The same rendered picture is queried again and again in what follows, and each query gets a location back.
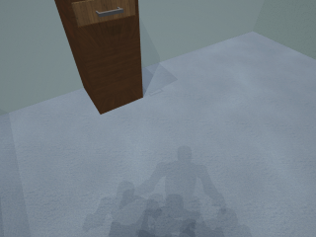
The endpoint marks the handle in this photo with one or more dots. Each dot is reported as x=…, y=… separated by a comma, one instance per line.
x=118, y=10

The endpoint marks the drawer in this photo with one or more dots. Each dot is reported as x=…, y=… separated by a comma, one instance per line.
x=85, y=11

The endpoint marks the cabinet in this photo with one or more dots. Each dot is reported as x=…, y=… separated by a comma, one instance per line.
x=107, y=55

